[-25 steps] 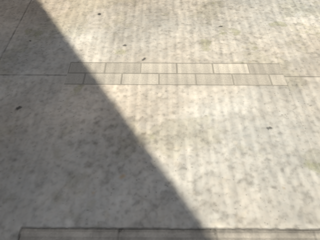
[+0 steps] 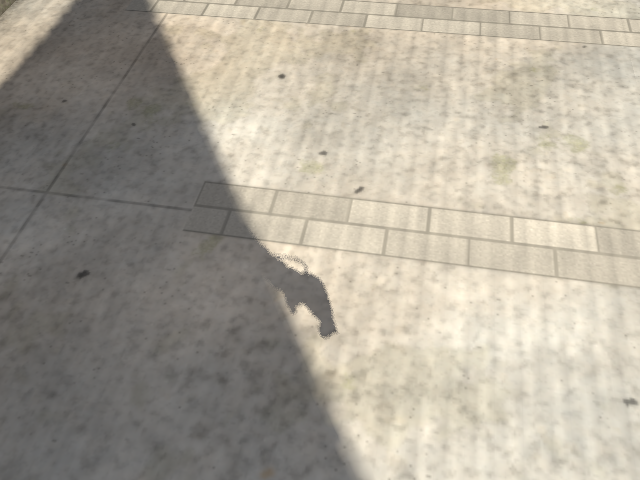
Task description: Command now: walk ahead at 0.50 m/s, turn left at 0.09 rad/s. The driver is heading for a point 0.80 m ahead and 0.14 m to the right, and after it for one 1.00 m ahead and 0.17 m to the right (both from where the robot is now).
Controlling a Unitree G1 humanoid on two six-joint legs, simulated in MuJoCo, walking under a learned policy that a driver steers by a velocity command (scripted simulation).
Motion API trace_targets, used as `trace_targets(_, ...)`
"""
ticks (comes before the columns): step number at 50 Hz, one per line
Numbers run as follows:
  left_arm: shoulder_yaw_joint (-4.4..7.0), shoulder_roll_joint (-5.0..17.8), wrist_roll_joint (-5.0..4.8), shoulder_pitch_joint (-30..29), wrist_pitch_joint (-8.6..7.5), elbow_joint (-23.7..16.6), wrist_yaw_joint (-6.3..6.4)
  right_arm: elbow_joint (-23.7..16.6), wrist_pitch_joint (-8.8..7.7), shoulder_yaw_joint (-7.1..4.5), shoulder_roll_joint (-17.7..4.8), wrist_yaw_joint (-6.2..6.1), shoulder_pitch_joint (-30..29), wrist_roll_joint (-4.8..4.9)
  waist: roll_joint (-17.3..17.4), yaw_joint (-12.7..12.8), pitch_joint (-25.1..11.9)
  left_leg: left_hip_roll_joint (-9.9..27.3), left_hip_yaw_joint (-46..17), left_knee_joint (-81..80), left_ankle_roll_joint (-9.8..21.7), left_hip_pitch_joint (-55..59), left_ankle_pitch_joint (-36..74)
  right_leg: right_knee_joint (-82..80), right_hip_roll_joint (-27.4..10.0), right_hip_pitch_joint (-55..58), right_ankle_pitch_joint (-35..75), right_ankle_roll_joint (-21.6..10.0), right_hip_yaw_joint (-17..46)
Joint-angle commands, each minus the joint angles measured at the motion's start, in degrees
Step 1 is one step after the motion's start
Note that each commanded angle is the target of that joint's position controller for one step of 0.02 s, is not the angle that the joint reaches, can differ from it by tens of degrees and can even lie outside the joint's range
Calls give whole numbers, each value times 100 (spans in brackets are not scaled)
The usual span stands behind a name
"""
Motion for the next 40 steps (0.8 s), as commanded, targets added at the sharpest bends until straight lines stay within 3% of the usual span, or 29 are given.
trace_targets(1,203,897,-39,-40,-64,-264,57,-449,-42,-30,-193,-12,-204,-45,-623,-78,-21,300,-55,-747,-158,-788,596,-1082,-1557,528,1347,-1018,1305)
trace_targets(5,211,969,-96,247,25,-106,121,-633,-90,32,-75,46,-927,-19,-653,140,103,143,132,-2173,-192,-443,1778,-1143,-1310,485,1373,-802,731)
trace_targets(9,208,993,-148,692,114,119,133,-883,-137,41,-125,142,-1613,45,-656,342,305,-25,181,-2832,-122,-287,1939,-973,-1522,816,1226,-766,810)
trace_targets(12,248,1109,-167,688,217,175,184,-990,-227,-24,-322,218,-1640,49,-728,132,299,-131,92,-3234,39,5,1434,-586,-1744,1194,1525,-645,1089)
trace_targets(13,271,1190,-165,599,246,158,197,-937,-254,-73,-430,217,-1397,40,-780,-48,162,-225,159,-3337,100,459,1281,-313,-1734,1190,1949,-588,1112)
trace_targets(14,260,1188,-162,488,264,126,204,-771,-269,-173,-602,186,-814,23,-739,-388,-182,-342,273,-3527,219,1369,1302,308,-1526,1043,2617,-466,968)
trace_targets(15,191,1019,-98,427,255,42,202,-538,-274,-308,-914,125,126,-32,-622,-796,-874,-23,37,-3306,432,2884,1473,1460,-1199,391,2420,-281,763)
trace_targets(16,45,519,-7,703,190,-140,196,-436,-239,-432,-1414,63,991,-149,359,-918,-1810,1382,-1651,-3171,960,5074,1341,3551,-502,-1488,502,63,345)
trace_targets(17,-49,238,-117,1236,98,-102,186,-368,-168,-400,-1358,96,1162,-120,1501,-748,-2453,2156,-3583,-3929,1416,5706,349,4817,-98,-2708,-2584,188,692)
trace_targets(18,127,862,-276,824,85,-97,188,-371,-155,-273,-866,88,961,-65,843,-820,-1673,1910,-3208,-4181,1184,5057,-333,5384,-425,-3174,-2324,174,971)
trace_targets(19,177,978,-296,396,100,-234,198,-394,-160,-205,-677,83,547,-8,583,-708,-911,1747,-2382,-4365,993,4200,-240,5355,-660,-3317,-1764,149,799)
trace_targets(20,191,916,-223,206,134,-259,222,-406,-177,-153,-519,101,144,-41,288,-516,-537,1515,-1846,-4603,904,3434,73,5154,-868,-3075,-1303,169,725)
trace_targets(21,221,821,-179,221,204,-250,227,-396,-207,-120,-369,120,-133,-81,364,-323,-279,1314,-1339,-4839,845,2880,399,4932,-1023,-2802,-987,183,745)
trace_targets(23,209,554,-204,385,360,-229,206,-320,-279,-134,-292,131,-380,-128,458,-96,-115,1130,-662,-5183,839,2293,857,4824,-1150,-2398,-657,219,716)
trace_targets(26,234,500,-163,122,471,-420,215,-157,-342,-205,-442,82,-331,-153,197,-34,77,1136,-7,-5353,912,2218,1560,4523,-1192,-2737,-67,300,804)
trace_targets(31,179,385,-133,-658,407,-717,59,16,-264,-264,-672,-36,-115,-136,8,-258,280,1019,846,-5406,792,2554,1946,2954,-1095,-2816,1184,303,526)
trace_targets(36,106,334,-135,-1582,400,-1199,-130,201,-80,-344,-905,-75,359,-15,-95,-603,573,1303,1184,-5171,716,3468,2225,2020,-991,-3081,907,106,80)
trace_targets(38,134,409,-142,-1667,409,-1358,-192,228,14,-376,-998,-82,378,39,-5,-534,525,1380,1327,-4806,611,3792,3036,1845,-840,-2931,417,-47,-134)
trace_targets(40,244,617,-141,-1330,442,-1397,-208,177,91,-421,-1172,-114,258,77,241,-238,137,1350,1503,-3956,474,3918,5002,1832,-436,-2146,-175,-271,-490)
